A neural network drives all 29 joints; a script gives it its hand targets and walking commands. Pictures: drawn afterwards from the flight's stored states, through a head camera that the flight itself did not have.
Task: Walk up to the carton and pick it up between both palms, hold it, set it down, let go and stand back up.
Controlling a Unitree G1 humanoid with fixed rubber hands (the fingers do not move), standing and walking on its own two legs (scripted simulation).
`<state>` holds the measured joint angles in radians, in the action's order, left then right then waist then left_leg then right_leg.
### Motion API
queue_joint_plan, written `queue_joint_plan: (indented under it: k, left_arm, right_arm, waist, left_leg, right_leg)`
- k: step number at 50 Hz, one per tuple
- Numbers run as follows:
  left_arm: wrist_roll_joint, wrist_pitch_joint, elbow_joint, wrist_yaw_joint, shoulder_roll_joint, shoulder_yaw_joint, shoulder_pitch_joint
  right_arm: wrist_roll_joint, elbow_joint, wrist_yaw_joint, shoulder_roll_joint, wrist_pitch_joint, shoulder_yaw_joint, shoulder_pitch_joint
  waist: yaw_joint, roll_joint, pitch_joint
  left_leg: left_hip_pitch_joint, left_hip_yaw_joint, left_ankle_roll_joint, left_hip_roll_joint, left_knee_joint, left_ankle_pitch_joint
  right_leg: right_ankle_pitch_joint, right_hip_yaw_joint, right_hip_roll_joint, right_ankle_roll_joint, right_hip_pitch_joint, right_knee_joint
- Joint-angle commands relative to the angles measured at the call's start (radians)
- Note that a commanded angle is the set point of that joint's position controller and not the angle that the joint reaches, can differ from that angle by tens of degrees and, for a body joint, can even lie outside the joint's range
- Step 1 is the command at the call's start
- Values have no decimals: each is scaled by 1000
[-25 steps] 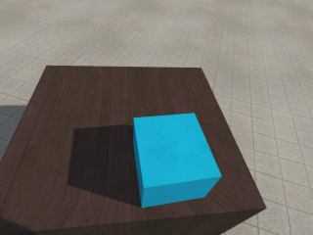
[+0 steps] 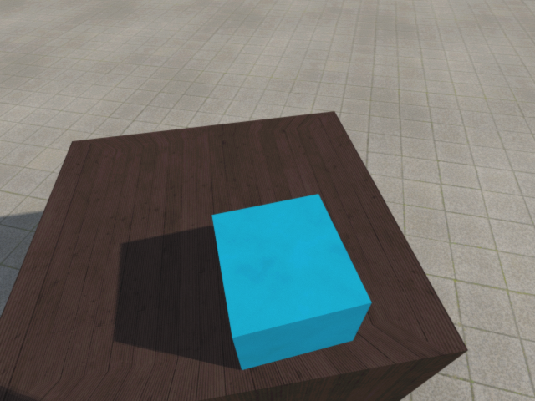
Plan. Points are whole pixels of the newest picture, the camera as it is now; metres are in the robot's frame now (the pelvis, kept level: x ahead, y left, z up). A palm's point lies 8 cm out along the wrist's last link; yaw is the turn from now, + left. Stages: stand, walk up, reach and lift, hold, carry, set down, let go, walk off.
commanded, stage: walk up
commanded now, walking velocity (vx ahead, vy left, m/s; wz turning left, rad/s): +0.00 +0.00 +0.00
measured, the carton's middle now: (282, 277) +0.34 +0.00 -0.05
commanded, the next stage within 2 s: none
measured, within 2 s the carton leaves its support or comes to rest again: neither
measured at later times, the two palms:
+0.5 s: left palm out of the picture -0.02 +0.21 -0.15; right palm out of the picture -0.05 -0.27 -0.13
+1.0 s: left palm out of the picture -0.12 +0.12 -0.07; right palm out of the picture -0.09 -0.41 -0.16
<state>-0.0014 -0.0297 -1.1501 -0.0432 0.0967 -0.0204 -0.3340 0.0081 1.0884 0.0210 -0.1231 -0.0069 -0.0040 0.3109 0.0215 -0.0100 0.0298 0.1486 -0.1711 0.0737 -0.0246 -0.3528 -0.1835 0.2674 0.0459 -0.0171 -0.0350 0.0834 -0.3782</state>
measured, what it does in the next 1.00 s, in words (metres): steps to the right: right foot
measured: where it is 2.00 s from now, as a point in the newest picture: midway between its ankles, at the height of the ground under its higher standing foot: outside the picture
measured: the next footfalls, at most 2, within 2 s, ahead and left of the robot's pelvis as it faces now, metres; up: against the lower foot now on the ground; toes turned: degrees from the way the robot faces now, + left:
right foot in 0.74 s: -0.05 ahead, -0.26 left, +0.00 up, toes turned -5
left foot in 1.42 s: -0.12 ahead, +0.04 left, +0.00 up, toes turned +3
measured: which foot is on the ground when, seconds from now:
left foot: down 0.00-0.74, up 0.76-1.00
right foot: down 0.00-0.36, up 0.38-0.72, down 0.74-1.00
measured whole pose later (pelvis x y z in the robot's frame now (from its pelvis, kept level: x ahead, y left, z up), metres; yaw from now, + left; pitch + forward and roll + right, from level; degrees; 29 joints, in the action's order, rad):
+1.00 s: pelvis -0.11 -0.16 +0.01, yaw -1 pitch +1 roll +8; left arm 0.00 0.02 -1.05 -0.02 0.25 0.05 -0.34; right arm 0.04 1.01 0.00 -0.26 0.07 -0.09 0.28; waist -0.02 0.03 0.00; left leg 0.58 0.12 -0.02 -0.02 -1.20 -0.24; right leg 0.21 0.01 0.16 0.07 0.26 -0.44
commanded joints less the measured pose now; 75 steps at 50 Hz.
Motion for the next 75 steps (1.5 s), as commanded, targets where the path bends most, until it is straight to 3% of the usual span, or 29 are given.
queue_joint_plan:
  k: [1,15,16,17,19,24,27,28,34,35,36,37,39,40,43,45,48,52,56,61,66,67,68,69,70,71,72,73,75]
  left_arm:
    - [-5,-2,-3,-1,69,15,-118]
    - [-4,-8,-4,-2,54,8,-85]
    - [16,32,26,-6,262,85,-6]
    - [16,49,59,-4,207,79,-15]
    - [-12,88,77,5,175,84,-26]
    - [-48,113,150,40,112,91,81]
    - [-41,113,159,46,129,101,30]
    - [-12,93,177,39,109,89,-7]
    - [-3,82,222,29,196,96,60]
    - [-5,70,184,24,205,101,-43]
    - [-23,56,108,9,233,108,-213]
    - [-45,43,90,1,354,122,-319]
    - [-48,60,166,-4,505,152,-53]
    - [-51,56,206,11,504,161,148]
    - [-17,37,250,26,248,84,281]
    - [14,37,174,32,211,78,97]
    - [0,16,79,27,160,49,-166]
    - [-16,-21,155,9,332,84,-12]
    - [-20,-24,140,9,278,69,-111]
    - [-38,-5,148,-8,274,90,-100]
    - [-50,34,160,-14,324,124,-41]
    - [-19,52,125,-5,237,95,-15]
    - [-14,60,139,3,189,96,-8]
    - [-14,61,169,10,142,82,-10]
    - [-11,67,206,6,153,93,21]
    - [-12,79,207,15,165,91,30]
    - [-20,84,226,37,183,94,53]
    - [-36,83,232,53,178,95,95]
    - [-31,72,167,80,190,108,33]
  right_arm:
    - [-1,29,9,-61,-8,-8,79]
    - [6,62,15,-55,-12,-6,102]
    - [28,-30,47,-236,-13,-66,73]
    - [23,3,67,-301,-5,-83,186]
    - [6,12,91,-281,11,-81,219]
    - [36,-58,72,-174,35,-79,35]
    - [28,-93,60,-203,32,-83,-43]
    - [-8,-124,57,-176,38,-67,-176]
    - [42,-96,27,-282,59,-101,-22]
    - [29,-110,24,-289,60,-109,-67]
    - [45,-107,20,-286,72,-113,-63]
    - [63,-158,15,-211,96,-101,-150]
    - [27,-198,19,-197,98,-94,-50]
    - [10,-202,10,-222,86,-98,-58]
    - [-1,-81,-28,-223,60,-122,78]
    - [28,-57,-17,-186,73,-102,113]
    - [41,-158,-30,-171,73,-94,-111]
    - [10,-71,-30,-182,92,-100,59]
    - [13,-117,-13,-178,91,-89,-65]
    - [19,-90,-8,-186,85,-93,-8]
    - [3,-100,-9,-144,70,-84,11]
    - [-5,-110,-11,-82,36,-58,58]
    - [1,-78,-9,-149,10,-70,135]
    - [6,-68,-5,-244,-2,-86,175]
    - [8,-82,-2,-290,0,-84,151]
    - [12,-104,2,-274,6,-70,74]
    - [8,-89,-12,-316,16,-84,98]
    - [6,-109,-11,-318,21,-86,7]
    - [-1,-119,-10,-219,7,-55,-50]
  waist:
    - [-17,35,65]
    - [-5,-29,29]
    - [70,-215,137]
    - [76,-44,31]
    - [49,8,-21]
    - [18,152,45]
    - [-19,226,4]
    - [-114,341,-29]
    - [7,434,-50]
    - [-45,358,-72]
    - [-152,144,-118]
    - [-188,-248,18]
    - [-96,-529,67]
    - [-54,-653,146]
    - [81,-412,33]
    - [39,-309,-44]
    - [-96,-228,10]
    - [-3,-142,-43]
    - [-76,-267,-21]
    - [-77,-196,-22]
    - [-72,-168,-11]
    - [25,-239,-32]
    - [39,-90,-22]
    - [48,195,-30]
    - [37,306,24]
    - [-4,265,85]
    - [15,466,59]
    - [10,523,150]
    - [-38,344,125]
  left_leg:
    - [-38,156,-18,156,61,105]
    - [-47,166,-14,153,36,84]
    - [-102,240,15,339,-105,530]
    - [-238,381,122,507,-96,939]
    - [-129,441,260,676,-55,954]
    - [256,218,80,386,67,116]
    - [146,125,66,337,3,247]
    - [175,-1,29,217,-20,183]
    - [157,168,39,304,-64,271]
    - [199,145,-2,283,-144,201]
    - [293,4,-43,129,-394,-340]
    - [572,116,-77,30,-664,-478]
    - [570,316,-91,63,-692,-381]
    - [497,332,-90,70,-739,-341]
    - [536,360,-82,-8,-810,-75]
    - [504,302,-87,-26,-917,-27]
    - [443,227,-121,16,-872,-24]
    - [480,241,-167,-3,-859,-33]
    - [402,249,-178,68,-668,-67]
    - [367,200,-160,82,-476,-245]
    - [117,133,-117,74,-218,-247]
    - [-83,122,-103,74,-38,-83]
    - [-195,163,-111,110,56,12]
    - [-192,352,-91,302,143,-136]
    - [0,518,-49,443,189,-263]
    - [184,475,-50,424,241,-384]
    - [230,601,-14,429,397,-928]
    - [263,614,-15,421,436,-945]
    - [86,409,-64,296,348,-588]
  right_leg:
    - [-191,-118,146,-24,74,94]
    - [-170,-120,130,-31,77,109]
    - [-281,-36,73,28,296,-168]
    - [94,27,16,59,416,-364]
    - [430,-7,34,76,415,-776]
    - [147,-137,37,76,353,-929]
    - [61,-76,-10,107,440,-923]
    - [41,-20,25,112,355,-700]
    - [93,0,82,137,152,-191]
    - [-43,-6,97,133,36,-29]
    - [3,-104,171,167,-41,42]
    - [313,-476,377,178,90,136]
    - [802,-763,593,-8,430,388]
    - [768,-712,545,-42,519,450]
    - [86,-84,245,189,167,127]
    - [57,-45,221,302,112,83]
    - [-52,-235,253,163,174,155]
    - [-210,-177,307,100,-18,113]
    - [-133,-323,347,-11,39,144]
    - [-218,-310,416,-148,-9,102]
    - [-141,-267,397,-123,196,91]
    - [3,-173,197,-78,327,55]
    - [108,-96,109,-20,439,-74]
    - [238,-6,32,27,537,-265]
    - [285,-26,35,44,545,-380]
    - [230,-72,48,43,440,-414]
    - [251,-26,7,46,471,-566]
    - [176,-66,47,40,522,-648]
    - [30,-81,61,36,517,-642]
